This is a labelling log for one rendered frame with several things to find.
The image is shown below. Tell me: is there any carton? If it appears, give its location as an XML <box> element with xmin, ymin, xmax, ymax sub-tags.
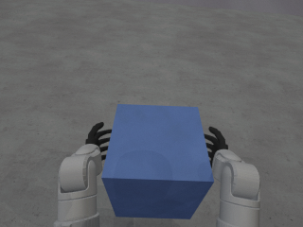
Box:
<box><xmin>101</xmin><ymin>104</ymin><xmax>214</xmax><ymax>219</ymax></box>

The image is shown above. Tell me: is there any right robot hand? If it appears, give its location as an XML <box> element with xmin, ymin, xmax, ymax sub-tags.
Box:
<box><xmin>204</xmin><ymin>127</ymin><xmax>228</xmax><ymax>168</ymax></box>

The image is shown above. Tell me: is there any left robot forearm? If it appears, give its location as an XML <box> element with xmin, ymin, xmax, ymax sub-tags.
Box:
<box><xmin>53</xmin><ymin>144</ymin><xmax>103</xmax><ymax>227</ymax></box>

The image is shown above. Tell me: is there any left robot hand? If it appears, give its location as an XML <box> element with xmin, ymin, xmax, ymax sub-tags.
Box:
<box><xmin>85</xmin><ymin>122</ymin><xmax>112</xmax><ymax>161</ymax></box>

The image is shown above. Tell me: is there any right robot forearm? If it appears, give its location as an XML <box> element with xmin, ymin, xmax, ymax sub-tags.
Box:
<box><xmin>212</xmin><ymin>149</ymin><xmax>260</xmax><ymax>227</ymax></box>

